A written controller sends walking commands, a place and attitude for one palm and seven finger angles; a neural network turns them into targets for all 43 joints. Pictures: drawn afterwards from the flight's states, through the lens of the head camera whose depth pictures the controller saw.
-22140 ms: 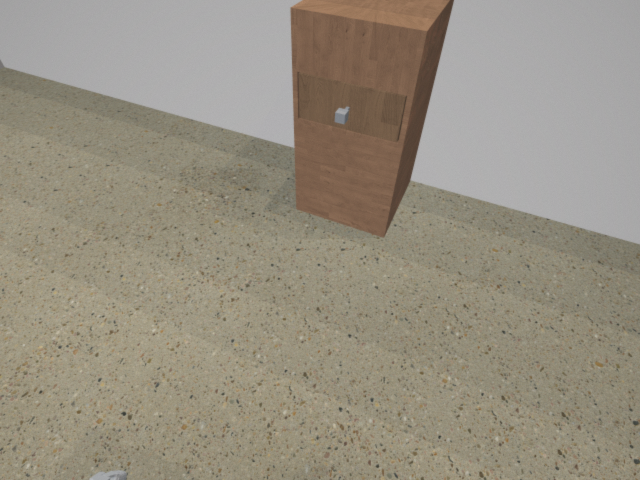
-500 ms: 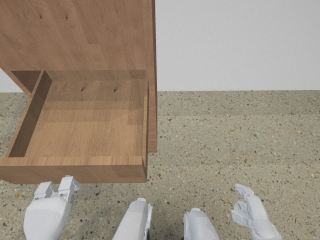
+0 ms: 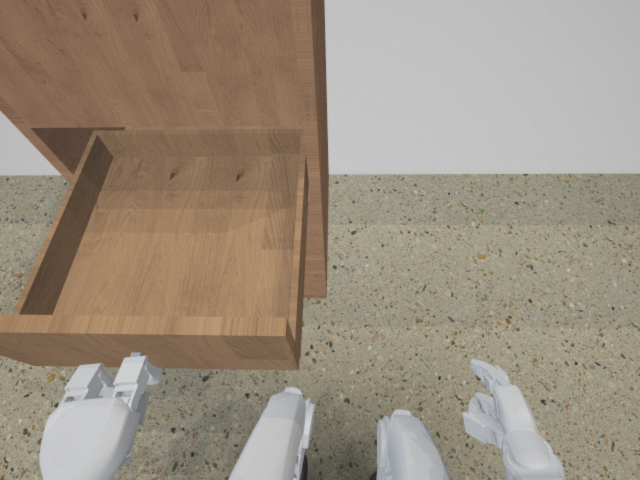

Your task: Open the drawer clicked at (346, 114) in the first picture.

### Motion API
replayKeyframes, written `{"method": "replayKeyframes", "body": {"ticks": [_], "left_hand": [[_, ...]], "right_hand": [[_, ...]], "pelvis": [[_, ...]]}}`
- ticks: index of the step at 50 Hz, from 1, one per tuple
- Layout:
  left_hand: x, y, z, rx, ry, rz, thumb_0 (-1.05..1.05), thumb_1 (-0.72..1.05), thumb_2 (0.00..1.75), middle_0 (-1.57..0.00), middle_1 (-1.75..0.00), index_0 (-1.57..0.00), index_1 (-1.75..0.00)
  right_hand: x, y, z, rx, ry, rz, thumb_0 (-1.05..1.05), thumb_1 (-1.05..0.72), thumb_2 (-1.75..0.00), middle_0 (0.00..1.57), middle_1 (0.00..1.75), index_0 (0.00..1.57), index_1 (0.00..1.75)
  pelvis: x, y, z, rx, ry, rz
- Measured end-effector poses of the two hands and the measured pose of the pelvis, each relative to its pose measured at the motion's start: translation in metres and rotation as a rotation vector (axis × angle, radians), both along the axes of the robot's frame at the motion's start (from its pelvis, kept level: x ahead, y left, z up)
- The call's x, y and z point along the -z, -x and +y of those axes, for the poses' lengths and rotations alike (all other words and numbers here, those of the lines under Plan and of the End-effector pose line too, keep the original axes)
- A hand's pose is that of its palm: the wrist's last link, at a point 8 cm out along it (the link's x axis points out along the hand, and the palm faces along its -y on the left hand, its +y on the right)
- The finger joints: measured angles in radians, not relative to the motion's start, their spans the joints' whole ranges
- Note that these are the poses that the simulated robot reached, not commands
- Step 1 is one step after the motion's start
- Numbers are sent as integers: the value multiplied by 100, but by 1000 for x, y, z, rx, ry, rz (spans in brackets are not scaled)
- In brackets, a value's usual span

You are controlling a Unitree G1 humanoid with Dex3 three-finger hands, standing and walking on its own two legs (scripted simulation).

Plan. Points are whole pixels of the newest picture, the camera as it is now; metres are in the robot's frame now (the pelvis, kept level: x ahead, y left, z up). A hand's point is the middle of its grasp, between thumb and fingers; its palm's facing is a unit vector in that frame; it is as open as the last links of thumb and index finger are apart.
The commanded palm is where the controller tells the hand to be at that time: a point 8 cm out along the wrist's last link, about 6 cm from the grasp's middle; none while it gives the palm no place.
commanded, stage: open the thumb to release the handle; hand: left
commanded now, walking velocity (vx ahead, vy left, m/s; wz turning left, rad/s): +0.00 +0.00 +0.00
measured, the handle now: (129, 388) +0.20 +0.27 -0.03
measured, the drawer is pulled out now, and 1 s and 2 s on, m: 0.30 0.30 0.30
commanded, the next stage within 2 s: lift the hand off the handle in 0.36 s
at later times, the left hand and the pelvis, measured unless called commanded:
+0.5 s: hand (119, 436) +0.15 +0.27 -0.04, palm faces -0.08 -0.05 -1.00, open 13.3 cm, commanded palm +0.14 +0.26 +0.01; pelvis -0.01 -0.01 +0.00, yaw +0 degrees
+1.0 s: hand (118, 422) +0.17 +0.27 -0.03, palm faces -0.06 -0.05 -1.00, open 13.6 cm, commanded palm +0.15 +0.27 +0.03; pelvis -0.01 +0.00 +0.02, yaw +0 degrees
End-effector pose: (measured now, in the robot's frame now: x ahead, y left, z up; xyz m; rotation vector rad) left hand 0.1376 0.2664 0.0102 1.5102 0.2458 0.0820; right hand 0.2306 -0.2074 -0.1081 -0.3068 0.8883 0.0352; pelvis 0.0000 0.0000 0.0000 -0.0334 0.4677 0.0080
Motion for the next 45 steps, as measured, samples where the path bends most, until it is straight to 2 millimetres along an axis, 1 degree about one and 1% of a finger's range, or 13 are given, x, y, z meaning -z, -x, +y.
{"method": "replayKeyframes", "body": {"ticks": [4,7,11,17,22,26,30,40,45], "left_hand": [[-1,-1,0,-2,-7,-11,4,45,70,-40,-132,-31,-132],[-2,-1,-1,-10,-7,-9,2,35,67,-39,-130,-33,-130],[-3,-2,-1,-17,-9,-6,1,16,59,-37,-127,-35,-127],[-3,-1,-2,-20,-11,-5,1,-18,44,-34,-123,-35,-124],[-3,0,-2,-18,-12,-11,1,-37,36,-33,-121,-34,-122],[-4,1,-2,-22,-14,-15,0,-43,33,-32,-120,-33,-121],[-3,1,-3,-26,-13,-24,0,-47,31,-32,-120,-33,-121],[0,-8,-1,-17,-18,-51,0,-49,30,-32,-120,-34,-122],[-4,-12,0,-22,-18,-43,0,-49,30,-32,-120,-35,-121]], "right_hand": [[5,4,-2,8,2,17,1,-90,-90,20,30,20,30],[6,8,-4,18,-1,26,1,-90,-90,20,30,20,30],[5,13,-6,30,-4,30,2,-90,-90,20,30,20,30],[3,18,-10,42,0,26,1,-90,-90,20,30,20,30],[1,20,-15,49,6,18,1,-90,-90,20,30,20,30],[-1,20,-17,50,7,7,2,-90,-90,20,30,20,30],[-1,20,-18,48,8,-4,1,-90,-90,20,30,20,30],[0,24,-16,54,7,-2,1,-90,-90,20,30,20,30],[-4,30,-15,71,4,10,1,-90,-90,20,30,20,30]], "pelvis": [[1,1,-1,-2,-1,0],[0,2,-2,-1,-3,-3],[-2,3,-3,1,-6,-7],[-3,5,-5,2,-8,-13],[-3,7,-6,3,-9,-18],[-3,8,-7,2,-9,-22],[-3,9,-7,0,-9,-23],[-2,12,-7,0,-5,-26],[-7,12,-6,1,-3,-36]]}}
